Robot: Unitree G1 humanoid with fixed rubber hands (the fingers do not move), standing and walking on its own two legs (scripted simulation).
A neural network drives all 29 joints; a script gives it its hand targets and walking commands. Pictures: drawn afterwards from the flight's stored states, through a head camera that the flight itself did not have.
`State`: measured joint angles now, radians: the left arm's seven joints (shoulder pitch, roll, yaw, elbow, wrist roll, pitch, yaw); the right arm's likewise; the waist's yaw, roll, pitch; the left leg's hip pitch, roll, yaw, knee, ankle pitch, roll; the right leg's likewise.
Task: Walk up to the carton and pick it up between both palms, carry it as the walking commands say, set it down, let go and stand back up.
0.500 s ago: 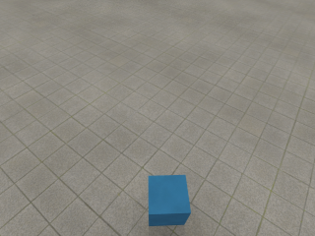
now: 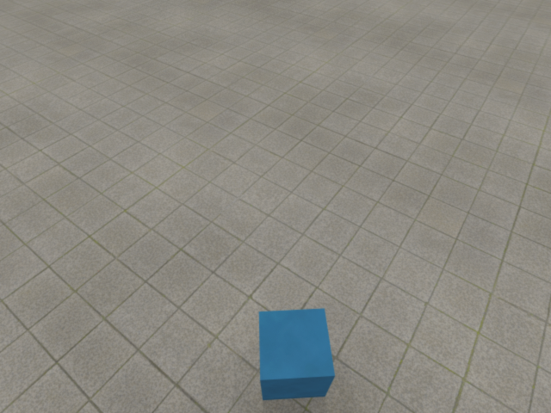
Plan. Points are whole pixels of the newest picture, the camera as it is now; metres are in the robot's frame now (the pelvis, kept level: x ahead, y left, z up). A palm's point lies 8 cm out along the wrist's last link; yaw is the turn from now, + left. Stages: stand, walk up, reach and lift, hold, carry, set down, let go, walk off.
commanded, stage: stand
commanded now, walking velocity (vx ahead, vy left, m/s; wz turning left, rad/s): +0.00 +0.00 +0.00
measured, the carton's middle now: (292, 355) +0.41 -0.04 -0.66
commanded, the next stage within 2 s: reach and lift in 0.10 s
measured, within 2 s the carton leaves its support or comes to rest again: neither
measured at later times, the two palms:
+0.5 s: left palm out of the picture +0.13 +0.20 -0.15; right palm out of the picture +0.13 -0.22 -0.15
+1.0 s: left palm (178, 378) +0.22 +0.19 -0.18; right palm (409, 374) +0.22 -0.23 -0.18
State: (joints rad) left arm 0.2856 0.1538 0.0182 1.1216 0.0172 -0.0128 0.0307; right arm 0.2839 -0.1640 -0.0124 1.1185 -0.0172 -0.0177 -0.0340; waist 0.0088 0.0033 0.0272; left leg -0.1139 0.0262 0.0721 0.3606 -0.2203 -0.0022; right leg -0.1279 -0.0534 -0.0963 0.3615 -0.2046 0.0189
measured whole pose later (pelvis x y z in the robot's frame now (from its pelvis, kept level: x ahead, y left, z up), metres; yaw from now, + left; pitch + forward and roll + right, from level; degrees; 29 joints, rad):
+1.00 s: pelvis -0.10 -0.02 -0.09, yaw +0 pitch +16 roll +1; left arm -0.46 0.17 0.16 0.63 -0.03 0.50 0.01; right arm -0.47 -0.21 -0.14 0.64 0.02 0.50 0.02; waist 0.01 0.00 0.08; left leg -0.98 0.05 0.04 1.07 -0.36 -0.01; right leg -1.01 -0.04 -0.05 1.07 -0.35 -0.02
